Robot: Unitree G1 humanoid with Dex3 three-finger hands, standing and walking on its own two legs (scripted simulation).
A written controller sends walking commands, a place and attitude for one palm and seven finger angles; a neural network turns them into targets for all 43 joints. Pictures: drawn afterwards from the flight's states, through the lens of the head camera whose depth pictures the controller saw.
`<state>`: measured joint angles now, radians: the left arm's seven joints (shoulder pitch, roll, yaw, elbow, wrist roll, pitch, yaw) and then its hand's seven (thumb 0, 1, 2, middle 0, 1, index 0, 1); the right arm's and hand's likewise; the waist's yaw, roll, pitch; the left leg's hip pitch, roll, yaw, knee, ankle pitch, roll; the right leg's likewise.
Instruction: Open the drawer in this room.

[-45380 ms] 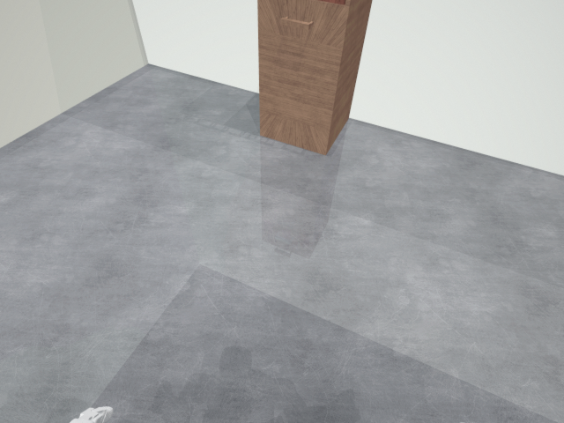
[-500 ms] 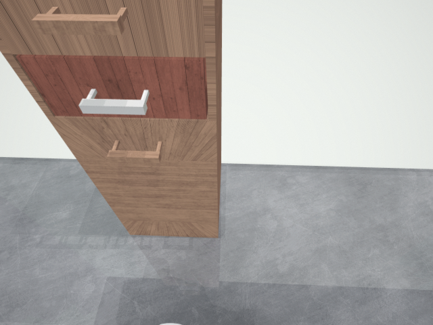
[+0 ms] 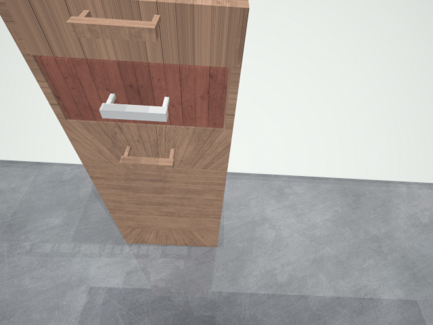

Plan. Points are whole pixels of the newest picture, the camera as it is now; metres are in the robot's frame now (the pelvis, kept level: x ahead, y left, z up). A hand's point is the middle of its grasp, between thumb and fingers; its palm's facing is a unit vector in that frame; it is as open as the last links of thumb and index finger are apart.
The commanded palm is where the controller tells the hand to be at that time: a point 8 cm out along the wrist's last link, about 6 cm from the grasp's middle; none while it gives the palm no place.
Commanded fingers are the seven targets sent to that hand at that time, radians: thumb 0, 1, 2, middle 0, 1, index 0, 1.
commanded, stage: come to a stop and stand still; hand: left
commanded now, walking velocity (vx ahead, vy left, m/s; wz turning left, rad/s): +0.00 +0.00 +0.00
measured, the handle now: (137, 106) +0.52 +0.22 +0.10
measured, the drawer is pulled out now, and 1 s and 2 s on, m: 0.00 0.00 0.00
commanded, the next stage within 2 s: look again from close up in 0.34 s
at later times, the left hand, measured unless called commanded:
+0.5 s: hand out of the picture +0.02 +0.17 -0.18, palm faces +0.00 -0.98 -0.21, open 7.4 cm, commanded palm none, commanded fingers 0.00 0.90 0.90 -0.20 -0.30 -0.20 -0.30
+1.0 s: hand out of the picture +0.00 +0.14 -0.18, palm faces -0.02 -0.98 -0.21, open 7.4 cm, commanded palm none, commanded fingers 0.00 0.90 0.90 -0.20 -0.30 -0.20 -0.30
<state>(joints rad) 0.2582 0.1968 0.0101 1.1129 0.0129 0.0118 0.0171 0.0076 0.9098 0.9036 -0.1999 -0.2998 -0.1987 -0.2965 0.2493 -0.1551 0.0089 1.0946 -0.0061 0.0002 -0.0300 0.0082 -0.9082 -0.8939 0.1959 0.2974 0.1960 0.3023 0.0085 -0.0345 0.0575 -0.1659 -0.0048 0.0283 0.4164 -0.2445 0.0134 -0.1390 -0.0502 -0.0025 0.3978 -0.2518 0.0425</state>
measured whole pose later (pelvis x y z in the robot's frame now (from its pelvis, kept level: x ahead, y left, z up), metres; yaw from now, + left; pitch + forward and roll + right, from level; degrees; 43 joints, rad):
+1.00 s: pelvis -0.01 -0.04 -0.01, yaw -1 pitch -1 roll +1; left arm 0.27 0.16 -0.02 1.09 0.01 -0.01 0.02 0.01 0.91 0.90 -0.20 -0.30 -0.20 -0.30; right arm 0.26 -0.18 0.01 1.09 -0.01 -0.01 -0.02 0.01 -0.91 -0.89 0.19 0.30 0.19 0.30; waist 0.00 0.01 0.04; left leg -0.17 0.04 0.04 0.46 -0.26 -0.03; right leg -0.19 -0.01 0.01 0.51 -0.30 -0.01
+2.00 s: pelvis -0.02 +0.00 -0.01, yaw -1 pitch -2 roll +0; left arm 0.29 0.18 -0.01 1.07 0.02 0.00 0.03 0.01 0.91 0.90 -0.20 -0.30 -0.20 -0.30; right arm 0.28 -0.16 0.00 1.05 -0.01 -0.01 -0.02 0.01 -0.92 -0.89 0.20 0.30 0.20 0.30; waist 0.00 -0.02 0.01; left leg -0.21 0.01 0.05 0.53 -0.29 0.01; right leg -0.19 -0.03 0.01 0.52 -0.29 0.03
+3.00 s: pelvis -0.02 -0.01 -0.01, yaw -1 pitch -1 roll +1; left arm 0.51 0.26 -0.06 0.24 0.15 0.12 0.20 0.05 0.93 0.89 -0.21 -0.32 -0.21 -0.32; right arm 0.36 -0.19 0.00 0.93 0.06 -0.24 -0.10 0.03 -0.92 -0.89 0.20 0.30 0.20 0.30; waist 0.02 0.01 -0.01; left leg -0.25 0.01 0.05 0.54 -0.28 0.00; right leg -0.26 -0.04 0.02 0.58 -0.31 0.01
